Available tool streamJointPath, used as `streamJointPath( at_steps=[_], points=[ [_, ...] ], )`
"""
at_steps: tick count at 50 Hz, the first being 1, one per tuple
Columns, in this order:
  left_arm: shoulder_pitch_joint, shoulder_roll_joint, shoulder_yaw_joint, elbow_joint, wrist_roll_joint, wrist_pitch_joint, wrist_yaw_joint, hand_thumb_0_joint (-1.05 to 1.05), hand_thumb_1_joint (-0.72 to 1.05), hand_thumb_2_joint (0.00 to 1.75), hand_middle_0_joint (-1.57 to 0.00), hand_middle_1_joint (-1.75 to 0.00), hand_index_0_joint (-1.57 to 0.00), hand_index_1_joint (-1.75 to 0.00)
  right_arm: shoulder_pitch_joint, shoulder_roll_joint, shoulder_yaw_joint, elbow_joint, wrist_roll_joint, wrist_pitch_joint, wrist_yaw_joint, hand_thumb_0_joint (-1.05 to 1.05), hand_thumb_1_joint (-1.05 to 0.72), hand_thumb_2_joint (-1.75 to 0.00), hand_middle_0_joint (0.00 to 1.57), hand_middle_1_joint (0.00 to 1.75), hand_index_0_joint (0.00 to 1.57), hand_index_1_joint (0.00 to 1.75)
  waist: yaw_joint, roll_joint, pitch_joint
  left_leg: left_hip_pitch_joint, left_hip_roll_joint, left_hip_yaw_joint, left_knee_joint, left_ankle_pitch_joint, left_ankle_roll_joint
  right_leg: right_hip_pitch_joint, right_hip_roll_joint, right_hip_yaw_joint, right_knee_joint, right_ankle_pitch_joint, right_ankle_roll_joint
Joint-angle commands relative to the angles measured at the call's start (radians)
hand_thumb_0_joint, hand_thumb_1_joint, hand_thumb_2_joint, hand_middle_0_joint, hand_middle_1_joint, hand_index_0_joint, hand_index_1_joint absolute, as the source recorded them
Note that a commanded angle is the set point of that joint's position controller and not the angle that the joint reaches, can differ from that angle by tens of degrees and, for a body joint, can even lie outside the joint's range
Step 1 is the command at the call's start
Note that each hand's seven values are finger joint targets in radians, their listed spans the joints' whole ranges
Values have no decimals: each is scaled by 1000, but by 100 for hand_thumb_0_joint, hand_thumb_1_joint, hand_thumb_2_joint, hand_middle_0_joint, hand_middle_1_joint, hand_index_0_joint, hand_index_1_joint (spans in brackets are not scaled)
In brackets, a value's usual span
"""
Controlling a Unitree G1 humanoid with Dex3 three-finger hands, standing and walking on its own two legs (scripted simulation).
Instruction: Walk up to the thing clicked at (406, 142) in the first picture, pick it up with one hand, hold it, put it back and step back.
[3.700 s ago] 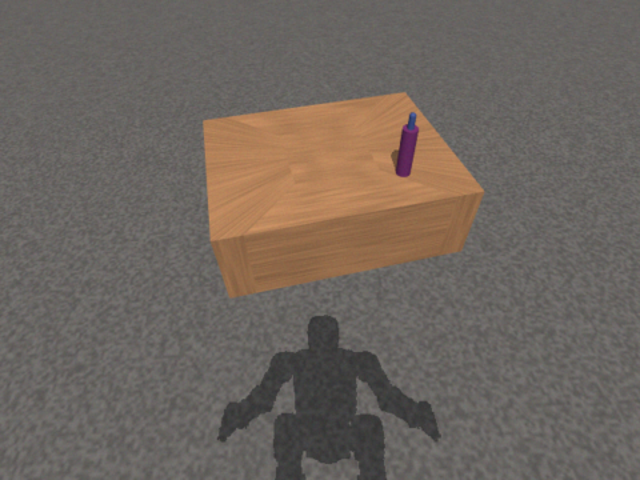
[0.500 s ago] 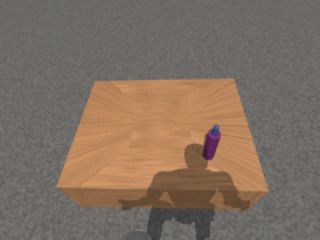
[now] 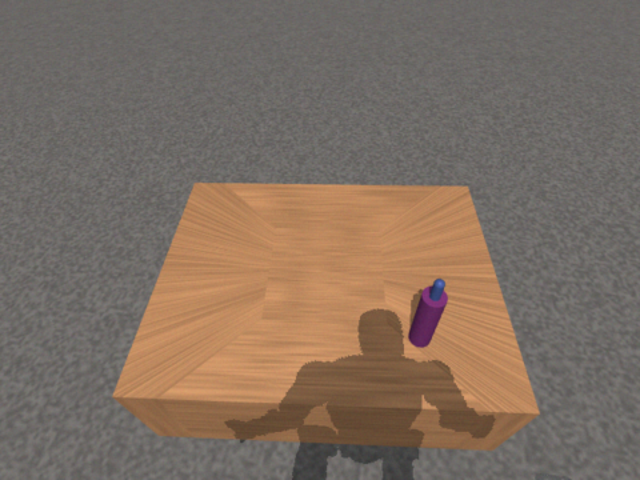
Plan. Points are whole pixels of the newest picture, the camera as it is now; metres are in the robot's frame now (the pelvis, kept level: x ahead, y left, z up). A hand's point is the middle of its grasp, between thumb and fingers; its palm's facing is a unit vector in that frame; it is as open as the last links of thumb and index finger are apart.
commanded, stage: walk up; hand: right
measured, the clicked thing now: (428, 312) +0.53 -0.20 -0.31
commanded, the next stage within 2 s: stand in 0.92 s
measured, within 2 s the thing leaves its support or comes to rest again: neither
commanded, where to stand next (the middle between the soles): +0.05 +0.01 m, yaw -1 degrees
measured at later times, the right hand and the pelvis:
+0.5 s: hand out of the picture +0.09 -0.26 -0.14, palm faces +0.03 +0.94 -0.33, open 7.4 cm; pelvis +0.01 +0.00 +0.01, yaw -1 degrees
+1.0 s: hand out of the picture +0.10 -0.25 -0.14, palm faces +0.02 +0.95 -0.33, open 7.4 cm; pelvis +0.02 +0.01 +0.01, yaw -1 degrees
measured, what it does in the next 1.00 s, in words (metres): stands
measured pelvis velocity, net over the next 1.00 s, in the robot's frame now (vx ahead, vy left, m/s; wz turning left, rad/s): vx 0.02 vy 0.01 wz -0.02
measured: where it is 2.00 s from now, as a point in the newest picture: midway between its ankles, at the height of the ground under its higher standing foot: outside the picture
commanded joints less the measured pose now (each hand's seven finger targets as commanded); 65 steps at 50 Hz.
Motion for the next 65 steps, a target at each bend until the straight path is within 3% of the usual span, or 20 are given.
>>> streamJointPath(
  at_steps=[1, 23, 31, 45, 46, 49, 55, 59, 65],
  points=[
    [-65, 216, 42, -38, -3, -21, 19, 0, 90, 90, -20, -30, -20, -30, -50, -229, -56, -36, -1, -24, -16, 0, -90, -90, 20, 30, 20, 30, -24, -1, -136, 109, 104, -115, -144, 172, 51, 41, -83, 85, -116, 204, -58],
    [-138, 194, 45, 7, 8, -2, 11, 0, 90, 90, -20, -30, -20, -30, -51, -215, -57, 28, -10, -24, -15, 0, -90, -90, 20, 30, 20, 30, -29, 4, -98, 132, 100, -96, -278, 62, 22, 85, -85, 91, -229, 136, -46],
    [-133, 192, 48, 3, 10, -2, 13, 0, 90, 90, -20, -30, -20, -30, -34, -215, -58, 24, -9, -23, -16, 0, -90, -90, 20, 30, 20, 30, -32, -8, -120, 161, 100, -84, -258, 137, 23, 100, -90, 92, -232, 192, -43],
    [-117, 188, 47, 4, 10, 4, 16, 0, 90, 90, -20, -30, -20, -30, -41, -211, -64, 16, -11, -19, -19, 0, -90, -90, 20, 30, 20, 30, -31, -7, -114, 182, 102, -79, -259, 176, 25, 94, -88, 78, -227, 224, -39],
    [-109, 169, 41, 7, 5, 10, 10, 0, 90, 90, -20, -30, -20, -30, -36, -188, -48, 18, -8, -31, -22, 0, -90, -90, 20, 30, 20, 30, -40, -42, -121, 190, 120, -109, -287, 204, 18, 99, -84, 82, -237, 206, -34],
    [-110, 163, 40, 2, 4, 10, 7, 0, 90, 90, -20, -30, -20, -30, -48, -207, -49, 23, -12, -41, -26, 0, -90, -90, 20, 30, 20, 30, -34, -13, -117, 206, 122, -103, -282, 255, 14, 107, -87, 83, -252, 211, -30],
    [-102, 176, 44, 5, 6, 10, 3, 0, 90, 90, -20, -30, -20, -30, -46, -198, -42, 27, -9, -44, -27, 0, -90, -90, 20, 30, 20, 30, -36, -3, -101, 184, 116, -100, -303, 183, 7, 123, -92, 90, -277, 181, -33],
    [-102, 175, 46, -1, 8, 8, 1, 0, 90, 90, -20, -30, -20, -30, -40, -198, -41, 24, -11, -48, -29, 0, -90, -90, 20, 30, 20, 30, -38, 0, -136, 210, 119, -87, -286, 255, 11, 149, -102, 90, -275, 251, -36],
    [-96, 172, 44, 0, 5, 9, 1, 0, 90, 90, -20, -30, -20, -30, -41, -197, -40, 28, -9, -49, -30, 0, -90, -90, 20, 30, 20, 30, -36, -4, -117, 206, 120, -94, -293, 253, 4, 139, -96, 85, -282, 224, -36]
  ],
)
